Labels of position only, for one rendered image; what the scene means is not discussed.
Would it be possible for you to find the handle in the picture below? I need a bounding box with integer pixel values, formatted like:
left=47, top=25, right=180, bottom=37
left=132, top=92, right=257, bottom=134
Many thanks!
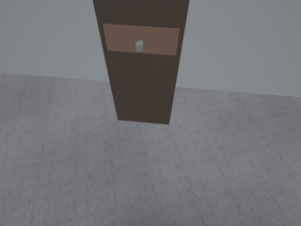
left=135, top=40, right=144, bottom=52

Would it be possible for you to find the cabinet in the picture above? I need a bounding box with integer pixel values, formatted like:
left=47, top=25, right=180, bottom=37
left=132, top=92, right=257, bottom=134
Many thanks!
left=92, top=0, right=190, bottom=125

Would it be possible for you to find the drawer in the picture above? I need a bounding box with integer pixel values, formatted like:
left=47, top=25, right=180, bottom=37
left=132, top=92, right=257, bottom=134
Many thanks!
left=103, top=24, right=180, bottom=56

